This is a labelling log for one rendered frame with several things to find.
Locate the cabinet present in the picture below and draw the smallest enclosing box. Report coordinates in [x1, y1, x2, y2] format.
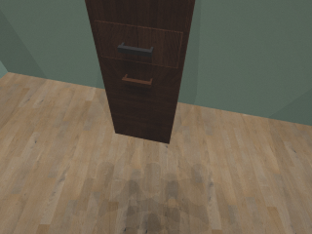
[85, 0, 196, 144]

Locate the handle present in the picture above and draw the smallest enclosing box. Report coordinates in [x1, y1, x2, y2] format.
[122, 77, 152, 89]
[117, 42, 154, 58]

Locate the drawer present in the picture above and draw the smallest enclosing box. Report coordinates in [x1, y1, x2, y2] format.
[95, 19, 183, 67]

